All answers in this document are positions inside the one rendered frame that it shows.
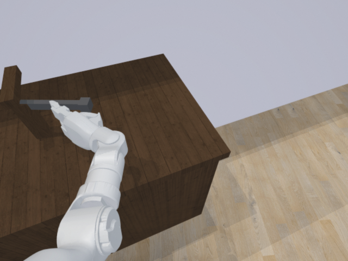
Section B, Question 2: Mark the counter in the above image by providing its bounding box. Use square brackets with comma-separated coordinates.
[0, 54, 231, 261]

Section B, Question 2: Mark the left robot forearm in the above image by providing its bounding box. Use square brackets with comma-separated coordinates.
[57, 127, 128, 247]

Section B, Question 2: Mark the left robot upper arm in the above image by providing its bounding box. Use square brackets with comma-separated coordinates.
[24, 205, 122, 261]

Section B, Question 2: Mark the tap lever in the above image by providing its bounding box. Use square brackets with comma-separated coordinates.
[20, 97, 93, 113]

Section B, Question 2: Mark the robot left hand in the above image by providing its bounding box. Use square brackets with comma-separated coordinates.
[49, 101, 103, 150]

